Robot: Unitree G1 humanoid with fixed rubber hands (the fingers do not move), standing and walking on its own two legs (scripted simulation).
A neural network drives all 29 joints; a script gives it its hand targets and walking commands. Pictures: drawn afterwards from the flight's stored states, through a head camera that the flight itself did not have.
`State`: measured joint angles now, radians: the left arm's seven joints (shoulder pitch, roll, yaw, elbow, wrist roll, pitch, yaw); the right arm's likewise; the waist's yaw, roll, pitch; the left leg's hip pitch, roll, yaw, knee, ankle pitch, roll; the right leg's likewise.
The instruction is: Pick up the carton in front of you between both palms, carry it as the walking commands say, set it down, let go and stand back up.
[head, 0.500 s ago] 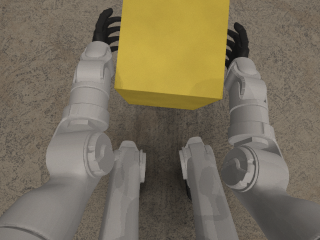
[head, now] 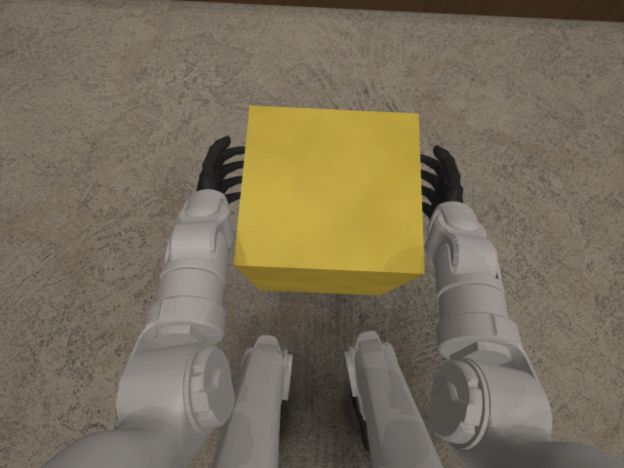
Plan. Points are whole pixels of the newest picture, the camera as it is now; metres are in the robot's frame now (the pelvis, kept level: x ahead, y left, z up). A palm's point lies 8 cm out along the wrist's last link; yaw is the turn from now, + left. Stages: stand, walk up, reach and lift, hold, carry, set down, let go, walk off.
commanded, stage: reach and lift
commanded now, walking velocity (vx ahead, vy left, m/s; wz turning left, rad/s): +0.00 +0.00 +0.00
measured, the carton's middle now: (326, 216) +0.44 -0.02 -0.11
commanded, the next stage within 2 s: hold in 1.86 s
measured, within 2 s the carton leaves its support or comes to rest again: neither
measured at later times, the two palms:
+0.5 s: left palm (163, 182) +0.39 +0.14 +0.11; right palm (505, 182) +0.38 -0.16 +0.11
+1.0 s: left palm (87, 170) +0.35 +0.14 +0.21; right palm (589, 155) +0.36 -0.16 +0.21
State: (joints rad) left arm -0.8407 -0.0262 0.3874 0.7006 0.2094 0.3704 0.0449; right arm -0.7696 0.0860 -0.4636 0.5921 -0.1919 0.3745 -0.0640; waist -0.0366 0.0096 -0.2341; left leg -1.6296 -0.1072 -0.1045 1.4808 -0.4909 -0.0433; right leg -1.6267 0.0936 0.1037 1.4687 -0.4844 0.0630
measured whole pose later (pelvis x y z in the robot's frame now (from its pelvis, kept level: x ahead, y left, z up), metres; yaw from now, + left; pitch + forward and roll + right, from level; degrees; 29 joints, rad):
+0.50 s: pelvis +0.05 +0.00 +0.14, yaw +0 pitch +19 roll +0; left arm -0.42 -0.12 0.33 0.58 0.21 0.34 0.04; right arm -0.40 0.14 -0.35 0.54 -0.21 0.34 -0.04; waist -0.02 0.00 -0.19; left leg -0.84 -0.08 -0.13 0.89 -0.38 -0.02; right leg -0.84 0.07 0.13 0.89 -0.37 0.03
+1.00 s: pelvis +0.06 -0.01 +0.19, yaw +0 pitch -3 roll +0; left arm -0.29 -0.16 0.29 0.42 0.29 0.61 0.01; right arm -0.29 0.16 -0.29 0.42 -0.29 0.60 0.00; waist 0.00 0.00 -0.05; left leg -0.19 -0.04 -0.15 0.47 -0.23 -0.02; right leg -0.19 0.05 0.14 0.47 -0.23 0.01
